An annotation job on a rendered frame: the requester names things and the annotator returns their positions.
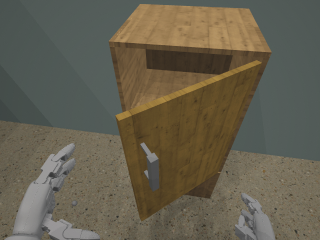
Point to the cupboard door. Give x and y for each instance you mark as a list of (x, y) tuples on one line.
[(188, 130)]

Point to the handle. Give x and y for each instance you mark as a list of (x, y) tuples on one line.
[(152, 172)]

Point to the right robot hand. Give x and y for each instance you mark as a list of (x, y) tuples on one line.
[(259, 225)]

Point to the left robot hand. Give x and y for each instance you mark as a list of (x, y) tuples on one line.
[(33, 218)]

